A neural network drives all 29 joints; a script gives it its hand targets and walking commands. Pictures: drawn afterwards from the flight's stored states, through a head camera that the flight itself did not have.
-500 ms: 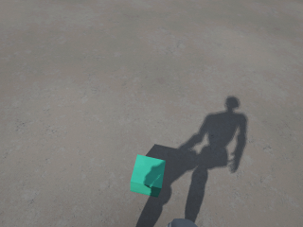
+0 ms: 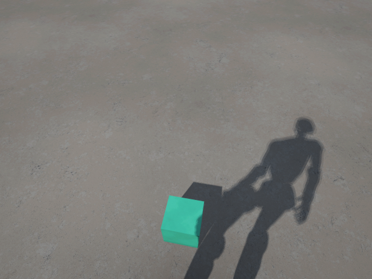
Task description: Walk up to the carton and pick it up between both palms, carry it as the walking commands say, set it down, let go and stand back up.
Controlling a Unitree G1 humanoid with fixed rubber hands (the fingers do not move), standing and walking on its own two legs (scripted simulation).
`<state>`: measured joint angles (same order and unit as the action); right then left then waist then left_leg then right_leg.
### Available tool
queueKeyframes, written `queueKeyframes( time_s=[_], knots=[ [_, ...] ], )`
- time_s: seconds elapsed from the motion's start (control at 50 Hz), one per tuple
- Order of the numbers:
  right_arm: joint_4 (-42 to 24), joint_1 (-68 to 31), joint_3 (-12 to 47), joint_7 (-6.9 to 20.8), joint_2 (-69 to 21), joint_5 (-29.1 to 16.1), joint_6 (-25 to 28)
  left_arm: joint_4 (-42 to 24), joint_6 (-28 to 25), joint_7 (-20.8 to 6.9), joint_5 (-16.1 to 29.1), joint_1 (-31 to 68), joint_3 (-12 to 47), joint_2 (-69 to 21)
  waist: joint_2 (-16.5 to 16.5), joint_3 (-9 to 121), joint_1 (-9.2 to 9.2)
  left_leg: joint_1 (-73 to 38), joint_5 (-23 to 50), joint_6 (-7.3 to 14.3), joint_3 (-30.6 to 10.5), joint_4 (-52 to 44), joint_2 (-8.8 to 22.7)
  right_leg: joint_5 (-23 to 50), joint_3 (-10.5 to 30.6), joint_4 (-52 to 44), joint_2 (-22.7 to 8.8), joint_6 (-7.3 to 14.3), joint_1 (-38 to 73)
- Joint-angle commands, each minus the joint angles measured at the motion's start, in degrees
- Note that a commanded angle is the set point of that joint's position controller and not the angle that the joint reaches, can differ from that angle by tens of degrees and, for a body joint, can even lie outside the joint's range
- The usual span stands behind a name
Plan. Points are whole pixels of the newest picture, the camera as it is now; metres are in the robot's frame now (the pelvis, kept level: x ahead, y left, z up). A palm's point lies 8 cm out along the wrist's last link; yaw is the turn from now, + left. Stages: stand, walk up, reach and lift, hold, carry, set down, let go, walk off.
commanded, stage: walk up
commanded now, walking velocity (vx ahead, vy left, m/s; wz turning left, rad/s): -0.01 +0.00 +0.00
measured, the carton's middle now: (183, 221) +0.50 +0.01 -0.68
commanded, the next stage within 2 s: stand in 1.80 s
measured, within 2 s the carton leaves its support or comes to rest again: neither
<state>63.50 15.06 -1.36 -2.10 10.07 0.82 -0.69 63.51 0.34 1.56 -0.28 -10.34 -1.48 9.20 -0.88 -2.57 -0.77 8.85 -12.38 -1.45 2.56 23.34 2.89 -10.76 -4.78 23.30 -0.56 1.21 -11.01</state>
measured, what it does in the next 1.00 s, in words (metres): walks ahead: left foot, then right foot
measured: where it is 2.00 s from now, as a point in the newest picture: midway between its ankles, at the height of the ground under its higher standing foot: outside the picture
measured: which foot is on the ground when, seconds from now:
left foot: down 0.00-0.04, up 0.06-0.28, down 0.30-0.80, up 0.82-1.00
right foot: down 0.00-0.30, up 0.32-0.78, down 0.80-1.00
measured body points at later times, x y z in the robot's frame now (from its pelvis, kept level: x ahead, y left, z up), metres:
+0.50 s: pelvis +0.07 +0.09 +0.01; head +0.08 +0.11 +0.46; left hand +0.19 +0.33 -0.14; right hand -0.04 -0.13 -0.13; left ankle +0.01 +0.18 -0.74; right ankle +0.06 -0.05 -0.67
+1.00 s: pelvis +0.15 +0.03 +0.00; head +0.20 +0.01 +0.44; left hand +0.26 +0.27 -0.14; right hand +0.16 -0.23 -0.16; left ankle +0.12 +0.17 -0.68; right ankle +0.18 -0.06 -0.74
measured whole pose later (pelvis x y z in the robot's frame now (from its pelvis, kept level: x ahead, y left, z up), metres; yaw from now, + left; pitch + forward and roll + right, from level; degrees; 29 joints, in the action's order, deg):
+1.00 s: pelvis +0.15 +0.03 +0.00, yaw -7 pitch +0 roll +1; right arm 54.1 12.9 -4.4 -2.5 12.2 1.2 -3.3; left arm 55.4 0.0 2.5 -1.1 -8.6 -2.3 11.5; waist -0.5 -6.8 -0.3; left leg 21.7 -31.6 -2.6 1.2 57.6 1.6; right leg -10.3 -5.4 27.0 -0.8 3.4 -16.7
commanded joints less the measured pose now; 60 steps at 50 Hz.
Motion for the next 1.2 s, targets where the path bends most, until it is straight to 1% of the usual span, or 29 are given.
queueKeyframes(
  time_s=[0.0, 0.02, 0.04, 0.06, 0.08, 0.12, 0.18, 0.24, 0.26, 0.28, 0.3, 0.32, 0.36, 0.4, 0.46, 0.54, 0.64, 0.72, 0.76, 0.78, 0.8, 0.82, 0.86, 0.88, 0.92, 0.94, 0.96, 1.04, 1.18],
  knots=[
    [0.8, 2.9, -0.2, 0.1, 4.0, -0.1, 1.0, -0.7, -0.4, 0.2, 0.1, -2.4, -1.0, 4.8, -2.4, -2.1, 0.64, 3.0, 2.9, 2.0, -4.3, -8.2, 4.7, 0.7, 5.7, -6.0, -5.6, 0.8, 2.1],
    [-0.8, 2.8, -0.9, 0.2, 7.0, 0.0, 1.1, -2.1, -0.1, 0.2, -0.5, -4.6, -2.5, 9.3, -2.3, -0.9, 0.6, 3.1, -4.2, 2.6, -1.4, -2.8, 4.7, -4.9, 4.6, -3.2, -7.3, 0.9, 1.4],
    [-2.4, 2.3, -3.9, 1.5, 10.6, 2.2, -0.2, -0.6, 1.0, -0.1, -2.7, -12.2, -4.1, 14.6, -6.3, 0.2, 3.39, 11.6, -22.7, 0.3, 0.7, 4.6, 0.9, -27.0, 20.9, -8.1, -15.0, 4.9, 4.3],
    [-4.5, 0.5, -2.4, 2.1, 7.4, 1.6, -0.3, -1.4, 1.3, -0.3, -1.9, -10.9, -4.9, 16.2, 5.7, -2.2, 3.36, 15.8, -22.6, -0.9, 1.5, 12.4, 0.5, -37.8, 27.2, -13.5, -19.0, 7.4, 0.6],
    [-4.6, -0.4, -2.0, 2.2, 5.4, 1.2, -0.4, -2.9, 1.1, -0.2, -1.5, -8.2, -4.9, 16.3, 11.5, -3.3, 2.43, 14.5, -17.3, -1.3, 2.2, 21.6, -0.6, -38.0, 31.7, -18.7, -22.5, 9.0, -5.0],
    [-5.7, 1.6, -2.3, 2.6, 4.6, 1.0, 0.4, -4.1, 0.4, 0.2, -1.3, -5.4, -4.9, 14.3, 9.0, -3.5, 0.44, 15.2, -14.6, -1.1, -1.0, 25.1, 1.7, -30.8, 28.9, -18.6, -21.8, 9.1, -7.0],
    [-6.0, 4.7, -1.6, 3.1, 3.7, 0.8, 1.0, -4.0, -0.2, 0.0, -1.7, -4.7, -4.5, 12.7, 10.0, -1.3, -0.53, 8.4, -13.1, -1.3, 1.4, 15.2, 0.0, -20.0, 18.8, -15.0, -16.1, 6.8, -6.8],
    [-4.6, 10.9, -0.9, 2.3, 3.7, 0.5, 1.0, -4.3, 0.4, -0.8, -1.9, -3.5, -4.0, 12.8, 9.8, -0.1, -3.4, -6.7, -5.0, -1.2, 7.3, -0.5, -3.7, -20.4, 13.1, -9.7, -11.2, 4.1, -13.5],
    [-3.7, 13.9, -1.2, 1.9, 5.3, 0.6, 1.3, -4.7, 0.4, -1.0, -1.9, -4.0, -3.3, 11.2, 7.5, -0.1, -3.92, -11.0, -4.5, -0.4, 5.6, -4.1, -1.6, -20.6, 11.7, -5.1, -9.1, 2.6, -16.4],
    [-3.2, 17.1, -1.8, 1.5, 8.8, 0.8, 1.8, -5.8, 0.3, -1.2, -1.7, -3.3, -2.4, 8.6, -0.4, -0.2, -4.91, -12.7, -12.4, 1.5, -5.8, -10.9, 7.4, -19.7, 8.5, 6.1, -5.7, 0.3, -21.3],
    [-3.8, 17.2, -2.8, 1.2, 14.0, 1.8, 2.0, -8.9, 0.0, -1.4, -2.4, 0.1, -1.2, 6.1, -13.0, -2.1, -5.92, -9.9, -27.0, 5.5, -21.6, -20.5, 19.2, -19.5, 1.0, 21.8, 0.0, -2.4, -27.8],
    [-4.2, 15.9, -2.8, 1.6, 14.1, 1.3, 1.8, -10.1, 0.5, -1.4, -2.4, 1.9, -2.3, 7.4, -12.0, -4.3, -4.63, -3.0, -34.4, 9.0, -25.3, -23.3, 22.3, -19.7, 2.9, 30.6, -3.0, -2.3, -26.7],
    [-5.3, 9.6, -1.1, 1.3, 10.2, 0.5, 2.7, -9.6, 0.3, -2.8, -2.1, -0.9, -2.3, 7.3, -3.7, -7.8, -0.68, 0.6, -26.1, 7.3, -16.7, -20.3, 17.6, -11.6, 4.8, 37.0, -4.6, -1.9, -26.6],
    [-4.6, 10.1, -0.5, 1.0, 8.1, 0.4, 3.9, -9.4, -0.3, -3.6, -2.4, -1.8, -2.0, 6.8, -3.9, -7.1, -0.37, -1.6, -13.5, 5.8, -9.4, -18.4, 13.7, -4.5, 3.4, 36.5, -4.1, -1.7, -26.1],
    [-3.0, 14.1, -0.5, 0.7, 6.6, 0.0, 5.6, -9.7, -0.1, -3.2, -1.6, -1.4, -1.8, 5.3, -3.1, -3.4, -0.69, -8.2, 20.5, 4.8, -5.2, -11.5, 14.5, 1.0, 3.4, 34.1, -2.8, -1.9, -27.4],
    [-2.4, 14.4, -1.1, -0.7, 6.8, 0.5, 5.2, -11.2, 0.5, -2.5, -0.6, 1.3, -1.6, 5.1, -9.0, -2.2, -0.94, -12.1, 59.6, 5.9, -1.5, -3.5, 15.3, -1.5, 2.7, 26.9, -0.8, -3.2, -25.7],
    [-3.6, 15.1, -2.1, -1.5, 8.3, 0.5, 3.0, -11.5, 2.5, -2.4, 0.0, 5.0, -1.4, 5.8, -9.4, 0.5, -1.82, -15.7, 61.0, 7.7, -2.1, 0.2, 17.4, -3.5, 2.1, 21.0, 0.6, -3.4, -23.1],
    [-4.4, 14.1, -2.8, -1.2, 7.9, 0.7, 2.2, -12.2, 1.6, -2.4, 0.3, 6.0, -0.9, 5.0, -11.8, 0.1, -1.74, -12.7, 55.8, 5.9, 1.6, 3.8, 15.5, -4.3, 1.1, 13.5, 0.5, -1.3, -16.7],
    [-5.1, 12.6, -3.0, -0.6, 8.0, 0.6, 1.9, -10.7, 0.4, -1.9, -0.2, 0.8, -1.2, 6.2, -9.6, 2.3, 1.14, -6.5, 52.3, 3.9, 5.4, 13.5, 12.0, 2.2, -2.4, 3.1, 0.9, -0.2, -4.0],
    [-5.7, 13.5, -2.7, -0.4, 6.9, 0.0, 2.0, -9.6, -0.7, -1.6, -0.7, -3.9, -2.2, 9.4, -5.0, 6.2, 2.6, 2.2, 36.6, 2.3, 6.2, 21.6, 8.6, 21.2, 1.5, 1.8, -4.3, 0.9, 7.1],
    [-7.0, 15.2, -2.4, -0.6, 3.4, -0.9, 1.9, -8.5, -1.5, -1.2, -1.1, -9.1, -3.1, 13.9, 8.5, 10.0, 3.18, 16.9, -15.6, -0.8, 6.2, 35.8, 0.3, 55.1, 18.4, 3.0, -19.7, 6.1, 17.2],
    [-6.9, 15.8, -2.5, -1.3, 3.6, -1.1, 0.5, -8.2, -1.8, -0.5, -0.3, -10.6, -2.8, 14.5, 9.6, 13.0, 3.19, 16.3, -27.4, -1.7, -1.5, 42.9, -0.2, 72.0, 24.2, 2.2, -25.9, 11.2, 16.3],
    [-6.4, 14.1, -1.5, -0.7, 2.0, -0.4, -0.3, -9.5, -1.7, 0.3, 0.2, -1.3, -1.3, 9.0, 4.9, 9.1, -0.44, 8.0, -20.8, -0.1, -5.0, 33.4, 2.7, 46.2, 14.3, -2.5, -18.5, 10.1, 5.8],
    [-6.6, 11.6, -1.6, -0.4, 2.2, -0.1, -0.8, -10.1, -1.3, 0.4, -0.1, 1.5, -1.4, 7.8, 6.3, 6.1, -0.79, 6.8, -18.7, 0.6, -4.3, 29.6, 2.3, 35.4, 12.0, -3.7, -15.4, 8.9, 2.0],
    [-8.0, 8.7, -3.2, 0.0, 3.6, 0.9, -2.3, -9.0, -0.8, 1.3, -0.9, 0.9, -2.0, 8.6, 9.4, 4.2, -0.4, 8.4, -18.4, -0.2, -2.2, 32.6, -0.1, 34.9, 12.3, -4.3, -15.7, 10.1, 0.8],
    [-10.0, 4.9, -4.4, -0.4, 5.9, 0.1, -3.2, -10.1, -0.6, 1.5, -0.7, 0.5, -2.5, 10.9, 9.6, 1.2, -0.24, 12.1, -20.6, -1.5, -1.6, 37.3, -1.1, 60.5, 14.3, -1.1, -19.7, 11.7, 0.8],
    [-10.8, 4.9, -4.7, -0.7, 6.3, 0.4, -3.4, -10.3, -0.7, 1.5, -1.0, -1.1, -2.8, 11.3, 9.1, 4.3, -0.12, 12.4, -19.7, -1.8, -2.4, 40.3, -1.3, 65.6, 13.4, 0.1, -20.8, 12.2, 1.7],
    [-13.2, 0.9, -3.9, 0.2, 6.5, 1.1, -4.6, -12.3, 0.2, 1.2, -2.0, 0.4, -3.0, 10.4, 9.7, 7.5, -0.22, 10.7, -14.5, -1.8, -1.8, 35.4, -1.2, 39.6, 9.0, -1.7, -16.0, 9.5, -0.9],
    [-13.9, -1.0, -2.9, 0.6, 6.7, -0.3, -3.8, -12.9, 2.0, -0.4, -1.9, -0.9, -4.2, 14.2, 11.7, 5.5, -0.5, 3.0, -8.7, 0.3, 0.8, 9.8, -2.5, 13.3, 14.5, -5.2, -14.8, 6.0, -3.3]
  ],
)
